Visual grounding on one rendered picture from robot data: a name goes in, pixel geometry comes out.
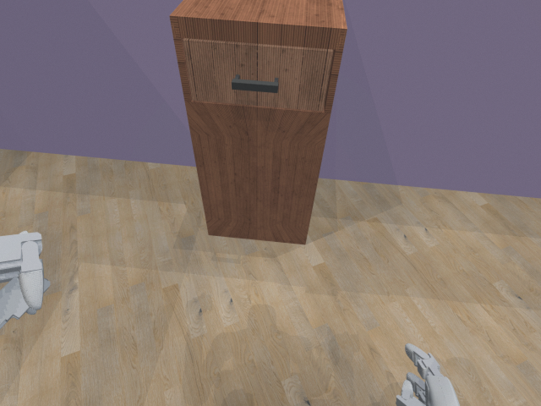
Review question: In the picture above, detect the handle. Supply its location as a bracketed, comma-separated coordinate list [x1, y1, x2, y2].
[232, 74, 278, 93]

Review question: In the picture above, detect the robot left hand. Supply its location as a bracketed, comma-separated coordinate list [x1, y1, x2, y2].
[0, 231, 50, 329]

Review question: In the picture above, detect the robot right hand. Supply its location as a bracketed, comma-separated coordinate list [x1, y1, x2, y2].
[396, 343, 460, 406]

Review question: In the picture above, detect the cabinet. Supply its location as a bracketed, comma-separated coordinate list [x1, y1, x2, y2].
[169, 0, 347, 244]

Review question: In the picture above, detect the drawer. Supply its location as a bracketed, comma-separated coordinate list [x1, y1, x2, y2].
[183, 38, 333, 111]

